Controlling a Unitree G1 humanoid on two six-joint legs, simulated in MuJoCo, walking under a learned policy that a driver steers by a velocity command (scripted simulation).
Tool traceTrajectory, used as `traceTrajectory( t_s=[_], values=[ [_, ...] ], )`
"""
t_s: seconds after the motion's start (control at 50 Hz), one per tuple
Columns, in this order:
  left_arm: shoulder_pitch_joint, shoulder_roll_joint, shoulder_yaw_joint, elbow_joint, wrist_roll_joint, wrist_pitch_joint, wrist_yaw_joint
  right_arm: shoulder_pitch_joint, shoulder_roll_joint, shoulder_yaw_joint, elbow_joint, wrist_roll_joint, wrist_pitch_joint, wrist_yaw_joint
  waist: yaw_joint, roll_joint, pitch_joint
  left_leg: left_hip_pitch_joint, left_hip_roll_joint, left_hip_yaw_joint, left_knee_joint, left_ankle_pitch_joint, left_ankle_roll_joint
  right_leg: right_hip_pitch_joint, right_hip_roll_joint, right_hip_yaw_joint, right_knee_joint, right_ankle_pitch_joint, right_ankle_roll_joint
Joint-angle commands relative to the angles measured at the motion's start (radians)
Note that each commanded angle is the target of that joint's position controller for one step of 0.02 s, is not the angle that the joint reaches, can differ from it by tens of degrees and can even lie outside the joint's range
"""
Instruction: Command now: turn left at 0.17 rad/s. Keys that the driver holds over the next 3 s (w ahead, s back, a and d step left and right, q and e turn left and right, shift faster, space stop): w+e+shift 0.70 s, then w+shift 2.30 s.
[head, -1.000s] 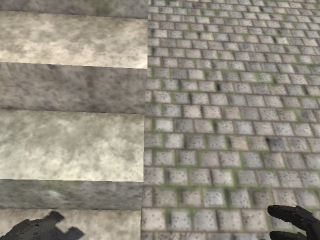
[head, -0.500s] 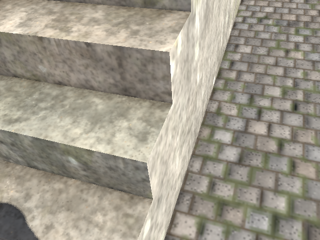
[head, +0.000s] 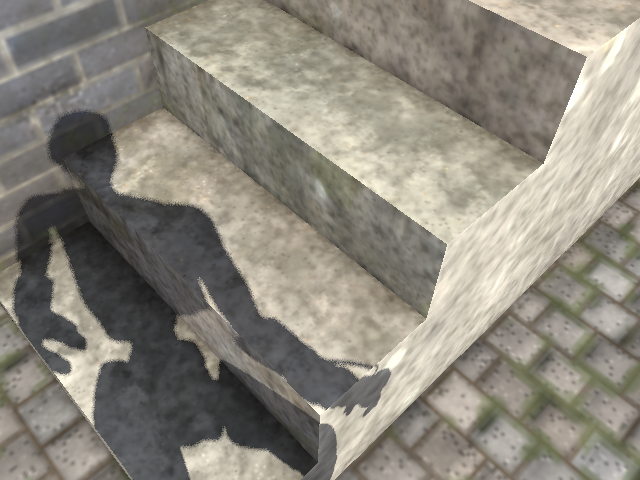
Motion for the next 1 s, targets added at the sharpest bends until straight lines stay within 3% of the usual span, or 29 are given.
traceTrajectory(
  t_s=[0.02,0.06,0.08,0.1,0.12,0.14,0.16,0.22,0.3,0.36,0.44,0.46,0.48,0.5,0.52,0.56,0.6,0.62,0.7,0.78,0.82,0.84,0.86,0.88,0.9,0.92,0.94,0.96,1.0],
  values=[
    [-0.07,-0.047,-0.045,-0.078,-0.02,-0.025,-0.018,-0.125,-0.046,0.012,-0.094,-0.024,-0.029,0.017,-0.001,0.141,-0.14,0.045,0.152,-0.076,-0.035,0.269,0.175,0.16,-0.002,-0.059,-0.257,-0.128,-0.013],
    [-0.002,-0.041,-0.049,-0.037,-0.032,-0.029,-0.029,-0.05,-0.008,0.029,-0.052,-0.017,-0.023,0.024,-0.008,0.084,-0.097,0.006,0.11,-0.049,0.046,0.079,0.131,0.282,0.043,-0.1,-0.559,0.06,-0.028],
    [-0.028,0.055,-0.035,-0.056,-0.031,-0.033,-0.023,0.012,-0.038,0.021,-0.042,-0.028,-0.019,0.017,-0.062,-0.021,-0.056,-0.056,0.054,-0.008,0.169,-0.042,0.072,0.289,-0.021,0.042,-0.56,0.312,-0.052],
    [0.265,0.214,0.012,0.001,0.032,-0.032,0.023,0.098,-0.089,0.0,-0.075,-0.102,0.014,0.079,-0.004,-0.186,-0.065,-0.386,-0.1,0.094,0.426,-0.433,0.027,0.472,-0.356,0.594,-0.669,0.125,-0.101],
    [0.383,0.362,0.051,0.067,0.005,-0.008,0.028,0.004,-0.07,-0.001,-0.096,-0.111,0.036,0.108,0.042,-0.228,-0.005,-0.543,-0.081,-0.027,0.61,-0.385,0.031,0.432,-0.462,0.901,-0.833,-0.319,-0.237],
    [0.316,0.294,0.045,0.066,0.001,0.005,0.031,-0.114,-0.068,-0.004,-0.122,-0.107,0.042,0.128,0.03,-0.096,0.143,-0.581,-0.039,-0.095,0.669,-0.203,0.028,0.298,-0.432,0.88,-0.921,-0.663,-0.227],
    [0.228,0.253,0.037,0.068,-0.005,0.013,0.031,-0.146,-0.07,-0.01,-0.13,-0.087,0.043,0.141,-0.015,-0.087,0.2,-0.542,-0.029,-0.082,0.671,-0.074,0.022,0.198,-0.37,0.743,-0.914,-0.606,-0.175],
    [0.144,0.165,0.031,0.074,-0.015,-0.004,0.019,-0.065,-0.038,-0.005,-0.115,-0.09,0.036,0.166,-0.062,-0.134,0.071,-0.339,-0.055,-0.05,0.655,0.07,-0.012,0.148,-0.19,0.433,-0.834,-0.248,-0.111],
    [0.222,0.18,0.062,0.085,-0.007,-0.011,0.02,-0.139,-0.001,0.001,-0.162,-0.083,0.044,0.172,-0.009,-0.166,0.033,-0.341,-0.076,-0.046,0.53,0.011,-0.022,0.232,-0.183,0.42,-0.807,-0.219,-0.137],
    [0.247,0.213,0.083,0.072,-0.006,0.003,0.036,-0.167,0.004,0.001,-0.196,-0.073,0.05,0.153,0.013,-0.226,0.039,-0.277,-0.071,-0.071,0.35,-0.072,-0.018,0.248,-0.212,0.477,-0.809,-0.258,-0.162],
    [0.135,0.212,0.087,0.021,-0.011,0.015,0.057,-0.005,0.009,-0.008,-0.162,-0.045,0.047,0.105,-0.049,-0.238,0.038,0.121,-0.082,-0.039,-0.029,-0.051,0.044,0.062,-0.16,0.447,-0.758,-0.197,-0.131],
    [0.14,0.179,0.073,0.018,-0.015,0.009,0.061,0.077,-0.003,-0.016,-0.131,-0.051,0.042,0.089,-0.079,-0.177,0.029,0.258,-0.088,-0.009,-0.171,0.016,0.071,0.002,-0.113,0.412,-0.678,-0.207,-0.109],
    [0.203,0.121,0.055,0.032,-0.016,-0.002,0.06,0.11,-0.048,-0.03,-0.108,-0.062,0.032,0.081,-0.072,0.016,-0.031,0.373,-0.037,-0.048,-0.238,-0.067,0.073,-0.047,-0.006,0.299,-0.432,-0.32,-0.089],
    [0.25,0.015,0.026,0.016,0.008,0.004,0.062,0.101,-0.135,-0.034,-0.147,-0.069,0.023,0.094,-0.055,0.247,-0.079,0.367,0.164,-0.249,-0.279,-0.291,0.107,-0.131,0.117,0.144,-0.163,-0.418,-0.072],
    [0.171,0.033,0.023,-0.008,0.009,0.025,0.073,0.087,-0.153,-0.042,-0.161,-0.08,0.013,0.11,-0.1,0.325,-0.039,0.237,0.282,-0.376,-0.326,-0.25,0.197,-0.258,0.1,0.027,0.052,-0.39,-0.052],
    [0.094,0.114,0.039,0.0,0.008,0.034,0.054,0.01,-0.038,-0.008,-0.159,-0.053,-0.007,0.113,-0.049,0.172,0.034,0.101,0.204,-0.199,-0.288,0.02,0.212,-0.192,0.021,0.037,0.208,-0.282,-0.072],
    [0.14,0.11,0.036,0.029,0.014,0.032,0.021,-0.04,-0.018,0.002,-0.167,-0.065,-0.012,0.077,0.01,0.11,-0.01,0.113,0.14,-0.017,-0.177,0.429,0.206,-0.115,0.02,-0.001,0.274,-0.189,-0.037],
    [0.1,0.062,0.012,-0.027,-0.063,0.01,0.055,-0.01,-0.07,-0.017,-0.163,-0.051,-0.018,0.057,-0.006,0.17,-0.023,0.177,0.12,-0.023,-0.187,0.417,0.178,-0.163,-0.013,0.043,0.204,-0.087,-0.02],
    [-0.007,0.008,-0.031,-0.086,-0.047,-0.006,0.058,0.002,-0.056,-0.02,-0.157,-0.06,0.013,0.005,-0.021,0.136,-0.036,0.248,0.165,0.027,-0.136,0.649,0.175,-0.142,0.002,-0.015,0.014,-0.099,-0.014],
    [-0.025,-0.005,-0.049,-0.122,-0.057,0.002,0.039,0.02,-0.077,-0.024,-0.149,-0.041,0.031,0.001,-0.011,0.107,-0.091,0.252,0.195,0.029,-0.066,0.867,0.172,0.012,0.02,-0.031,-0.191,-0.169,-0.075],
    [0.038,0.005,-0.045,-0.106,-0.05,0.0,0.037,0.002,-0.09,-0.027,-0.145,-0.031,0.034,0.002,0.03,0.078,-0.135,0.233,0.163,0.072,0.052,1.028,0.142,0.154,0.059,-0.065,-0.341,-0.134,-0.113],
    [0.121,0.014,-0.039,-0.08,-0.042,-0.005,0.041,-0.031,-0.091,-0.026,-0.146,-0.021,0.035,0.002,0.087,0.072,-0.156,0.16,0.113,0.13,0.172,1.041,0.087,0.307,0.077,-0.077,-0.508,-0.011,-0.143],
    [0.163,0.065,-0.016,-0.082,-0.048,-0.019,0.049,-0.023,-0.105,-0.028,-0.144,-0.018,0.027,0.004,0.131,-0.042,-0.17,-0.122,0.049,0.146,0.393,0.54,0.027,0.589,-0.029,0.114,-0.615,0.265,-0.202],
    [0.123,0.235,0.007,-0.119,-0.013,-0.024,0.058,0.017,-0.045,-0.003,-0.205,-0.047,0.009,0.014,0.083,-0.364,-0.252,-0.5,-0.112,0.067,0.805,-0.466,-0.085,0.746,-0.458,0.684,-0.568,0.593,-0.487],
    [0.075,0.145,-0.017,-0.142,0.015,-0.032,0.07,0.0,-0.149,-0.034,-0.146,-0.016,-0.002,0.036,0.109,-0.145,-0.348,-0.451,-0.08,-0.173,1.02,-0.424,-0.111,0.61,-0.483,0.662,-0.604,0.658,-0.535],
    [-0.011,0.123,-0.033,-0.158,0.014,-0.036,0.07,-0.042,-0.138,-0.031,-0.171,0.004,0.011,0.047,0.06,-0.115,-0.212,-0.501,-0.076,-0.148,1.161,-0.368,-0.126,0.515,-0.425,0.521,-0.598,0.679,-0.47],
    [-0.074,0.071,-0.048,-0.161,-0.014,-0.035,0.066,-0.031,-0.095,-0.018,-0.165,-0.005,0.023,0.044,0.015,-0.026,-0.128,-0.525,-0.062,-0.102,1.154,-0.311,-0.114,0.437,-0.327,0.393,-0.596,0.594,-0.375],
    [-0.137,0.048,-0.057,-0.178,-0.033,-0.03,0.065,-0.034,-0.073,-0.011,-0.172,-0.017,0.034,0.036,-0.017,0.004,-0.082,-0.513,-0.049,-0.09,1.119,-0.253,-0.115,0.366,-0.262,0.321,-0.597,0.531,-0.313],
    [-0.152,0.051,-0.058,-0.18,-0.021,-0.022,0.056,-0.009,0.006,0.015,-0.174,-0.024,0.049,0.041,-0.022,-0.107,-0.079,-0.403,-0.121,0.012,1.387,-0.248,-0.132,0.252,-0.216,0.267,-0.641,0.646,-0.315]
  ],
)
